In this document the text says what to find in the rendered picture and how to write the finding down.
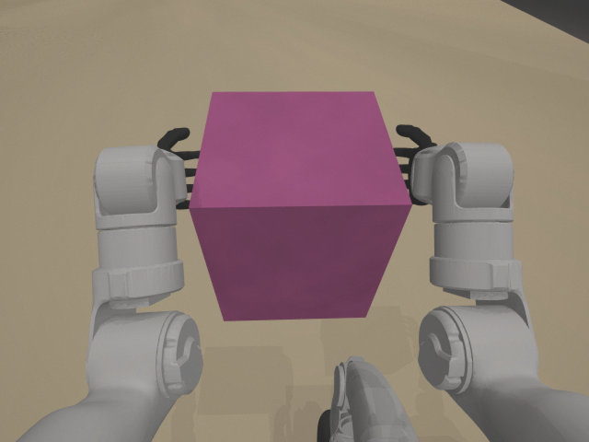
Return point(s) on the robot right hand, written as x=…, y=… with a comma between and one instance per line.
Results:
x=422, y=140

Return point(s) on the robot right shin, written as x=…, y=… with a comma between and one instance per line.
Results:
x=341, y=422

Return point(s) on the carton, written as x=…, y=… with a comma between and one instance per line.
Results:
x=298, y=202

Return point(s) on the left robot upper arm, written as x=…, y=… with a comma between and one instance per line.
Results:
x=139, y=364

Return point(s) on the right robot thigh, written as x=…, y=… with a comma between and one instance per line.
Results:
x=377, y=413

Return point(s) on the right robot upper arm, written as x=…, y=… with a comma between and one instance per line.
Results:
x=485, y=358

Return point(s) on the robot left hand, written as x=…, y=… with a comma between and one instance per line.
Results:
x=167, y=142

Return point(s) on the robot right forearm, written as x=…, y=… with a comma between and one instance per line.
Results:
x=470, y=186

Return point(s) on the robot left forearm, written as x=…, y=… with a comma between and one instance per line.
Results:
x=136, y=190

